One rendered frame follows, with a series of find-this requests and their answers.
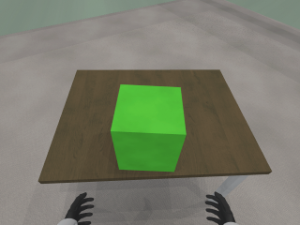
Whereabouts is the carton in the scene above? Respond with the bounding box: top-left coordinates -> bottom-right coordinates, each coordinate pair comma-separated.
111,84 -> 187,173

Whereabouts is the table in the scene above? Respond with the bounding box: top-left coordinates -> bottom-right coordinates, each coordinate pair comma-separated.
38,69 -> 272,203

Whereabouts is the robot left hand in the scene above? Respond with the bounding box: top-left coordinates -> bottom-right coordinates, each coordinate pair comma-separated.
65,192 -> 94,225

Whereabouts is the robot right hand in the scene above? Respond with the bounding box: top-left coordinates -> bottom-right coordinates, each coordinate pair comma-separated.
205,191 -> 236,225

